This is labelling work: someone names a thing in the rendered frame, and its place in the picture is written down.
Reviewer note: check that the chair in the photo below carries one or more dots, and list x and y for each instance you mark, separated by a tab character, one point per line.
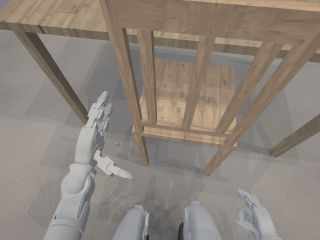
196	102

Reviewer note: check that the left robot thigh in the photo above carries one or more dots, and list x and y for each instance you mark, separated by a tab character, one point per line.
134	225

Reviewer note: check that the left robot forearm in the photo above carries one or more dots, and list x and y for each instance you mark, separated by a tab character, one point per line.
71	215

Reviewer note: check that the right robot hand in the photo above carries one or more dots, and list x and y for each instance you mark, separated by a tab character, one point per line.
257	223

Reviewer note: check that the left robot hand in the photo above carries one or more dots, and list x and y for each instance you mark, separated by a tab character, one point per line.
91	138

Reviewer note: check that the robot left shin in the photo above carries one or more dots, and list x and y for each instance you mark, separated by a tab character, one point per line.
140	207

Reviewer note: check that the table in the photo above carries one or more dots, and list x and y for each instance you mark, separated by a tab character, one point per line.
84	19

